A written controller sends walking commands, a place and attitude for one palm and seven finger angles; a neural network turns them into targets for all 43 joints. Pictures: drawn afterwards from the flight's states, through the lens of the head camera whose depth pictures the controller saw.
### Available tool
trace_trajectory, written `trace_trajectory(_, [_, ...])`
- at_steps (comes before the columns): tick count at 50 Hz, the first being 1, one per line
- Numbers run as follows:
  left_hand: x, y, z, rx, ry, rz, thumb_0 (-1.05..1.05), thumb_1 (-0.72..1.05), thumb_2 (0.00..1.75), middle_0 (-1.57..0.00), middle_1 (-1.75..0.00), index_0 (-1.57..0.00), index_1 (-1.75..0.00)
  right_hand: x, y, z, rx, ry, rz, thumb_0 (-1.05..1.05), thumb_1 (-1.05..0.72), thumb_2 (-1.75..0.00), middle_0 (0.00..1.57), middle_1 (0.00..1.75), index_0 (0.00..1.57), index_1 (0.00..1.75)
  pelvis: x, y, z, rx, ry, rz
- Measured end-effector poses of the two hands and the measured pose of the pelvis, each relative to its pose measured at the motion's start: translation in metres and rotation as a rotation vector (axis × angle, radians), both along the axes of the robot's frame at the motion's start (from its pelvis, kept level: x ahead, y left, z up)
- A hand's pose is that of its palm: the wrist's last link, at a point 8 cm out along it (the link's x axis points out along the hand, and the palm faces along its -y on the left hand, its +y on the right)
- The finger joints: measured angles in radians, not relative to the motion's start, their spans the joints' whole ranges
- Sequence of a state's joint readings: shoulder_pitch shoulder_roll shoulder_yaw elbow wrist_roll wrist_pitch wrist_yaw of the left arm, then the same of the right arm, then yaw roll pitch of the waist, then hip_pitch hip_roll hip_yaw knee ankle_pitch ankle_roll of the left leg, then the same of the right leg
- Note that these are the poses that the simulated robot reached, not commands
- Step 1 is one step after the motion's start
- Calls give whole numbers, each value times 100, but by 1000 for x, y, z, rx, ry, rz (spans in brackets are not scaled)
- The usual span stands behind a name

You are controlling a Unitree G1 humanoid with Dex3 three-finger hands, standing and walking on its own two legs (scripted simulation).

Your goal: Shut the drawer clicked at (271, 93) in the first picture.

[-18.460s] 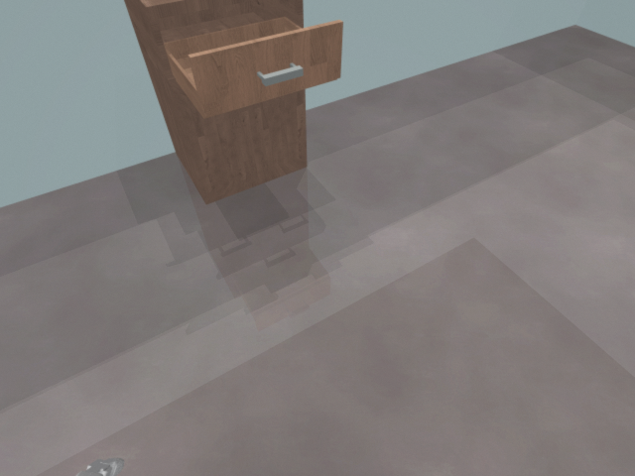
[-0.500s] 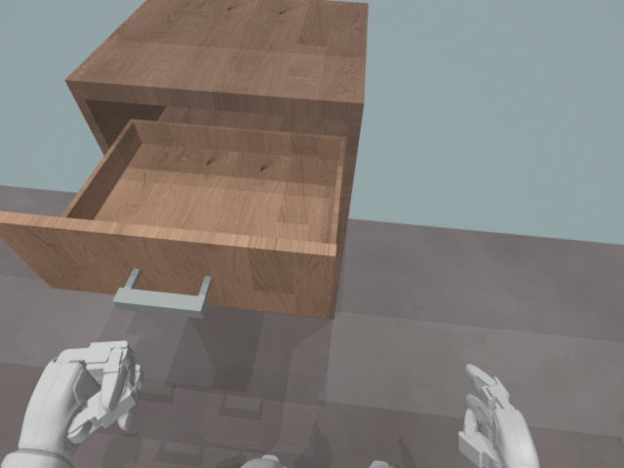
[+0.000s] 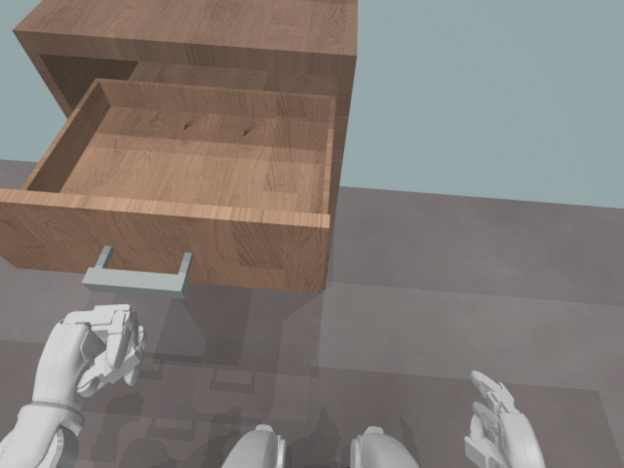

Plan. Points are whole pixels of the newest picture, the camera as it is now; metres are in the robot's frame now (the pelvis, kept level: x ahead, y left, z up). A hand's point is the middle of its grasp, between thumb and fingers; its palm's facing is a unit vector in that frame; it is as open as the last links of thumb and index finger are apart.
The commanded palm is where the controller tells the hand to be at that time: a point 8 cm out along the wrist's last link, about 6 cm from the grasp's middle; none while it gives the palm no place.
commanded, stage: bring the fist close to the handle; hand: left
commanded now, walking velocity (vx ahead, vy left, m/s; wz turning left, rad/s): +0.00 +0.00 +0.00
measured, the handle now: (142, 269) +0.36 +0.25 +0.01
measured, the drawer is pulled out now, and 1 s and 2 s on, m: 0.30 0.30 0.19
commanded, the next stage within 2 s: push the drawer shut in 0.68 s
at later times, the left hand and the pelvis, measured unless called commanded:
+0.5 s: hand (148, 340) +0.27 +0.22 +0.01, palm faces -0.04 -1.00 -0.05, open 3.3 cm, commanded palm +0.24 +0.27 +0.01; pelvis -0.01 +0.01 -0.02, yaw -1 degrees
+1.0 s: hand (151, 328) +0.28 +0.22 +0.01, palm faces -0.04 -1.00 -0.06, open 3.2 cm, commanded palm +0.28 +0.27 +0.01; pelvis +0.00 +0.01 -0.02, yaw +0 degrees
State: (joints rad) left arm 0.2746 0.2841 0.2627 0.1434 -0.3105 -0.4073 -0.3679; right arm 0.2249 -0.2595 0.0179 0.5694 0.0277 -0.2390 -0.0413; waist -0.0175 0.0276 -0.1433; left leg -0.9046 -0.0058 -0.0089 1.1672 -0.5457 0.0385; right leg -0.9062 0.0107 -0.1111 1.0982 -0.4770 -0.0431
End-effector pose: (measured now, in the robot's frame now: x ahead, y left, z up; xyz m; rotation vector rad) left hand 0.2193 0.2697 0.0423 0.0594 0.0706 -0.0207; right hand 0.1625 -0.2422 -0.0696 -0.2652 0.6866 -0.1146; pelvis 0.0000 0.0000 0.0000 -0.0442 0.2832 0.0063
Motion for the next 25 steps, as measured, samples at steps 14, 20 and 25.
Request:
trace_trajectory(14, [20, -3, -29, -4, -12, -10, 1, 90, 90, -140, -160, -140, -160, -2, 5, -25, -3, 55, 11, 1, -90, -90, 21, 30, 21, 30, -5, 4, -19, -2, 60, -6])
trace_trajectory(20, [28, 2, -36, -5, -12, -14, 1, 90, 90, -140, -160, -140, -160, -4, 5, -32, -6, 80, 4, 1, -91, -90, 21, 30, 21, 30, -7, 5, -25, -6, 74, -9])
trace_trajectory(25, [27, 2, -31, -5, -13, -20, 1, 90, 90, -140, -160, -140, -160, -5, 7, -31, 0, 89, -6, 1, -91, -90, 21, 30, 21, 30, -6, 7, -23, -9, 76, -9])
